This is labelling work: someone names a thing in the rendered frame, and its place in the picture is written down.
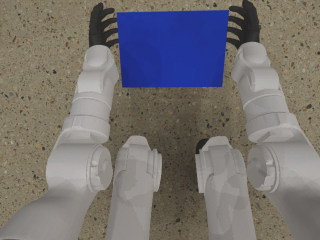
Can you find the right robot thigh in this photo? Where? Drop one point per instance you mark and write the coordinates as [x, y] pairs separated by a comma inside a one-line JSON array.
[[228, 208]]

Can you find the robot left forearm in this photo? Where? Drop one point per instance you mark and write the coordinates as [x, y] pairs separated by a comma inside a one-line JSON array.
[[88, 122]]

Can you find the robot right upper arm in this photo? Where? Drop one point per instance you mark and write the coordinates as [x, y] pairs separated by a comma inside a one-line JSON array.
[[288, 172]]

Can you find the robot left upper arm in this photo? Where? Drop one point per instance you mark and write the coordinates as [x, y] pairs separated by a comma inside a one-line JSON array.
[[76, 172]]

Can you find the robot left hand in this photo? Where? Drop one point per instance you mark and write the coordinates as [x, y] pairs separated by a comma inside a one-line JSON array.
[[97, 36]]

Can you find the robot right hand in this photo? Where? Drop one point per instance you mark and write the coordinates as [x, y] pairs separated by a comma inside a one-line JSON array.
[[250, 24]]

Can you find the carton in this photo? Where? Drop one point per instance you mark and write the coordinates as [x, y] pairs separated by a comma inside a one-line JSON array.
[[162, 49]]

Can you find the robot right forearm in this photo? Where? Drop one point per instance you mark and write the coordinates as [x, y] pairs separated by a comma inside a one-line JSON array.
[[263, 101]]

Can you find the robot left shin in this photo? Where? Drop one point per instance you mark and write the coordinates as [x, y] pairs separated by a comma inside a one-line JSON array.
[[122, 155]]

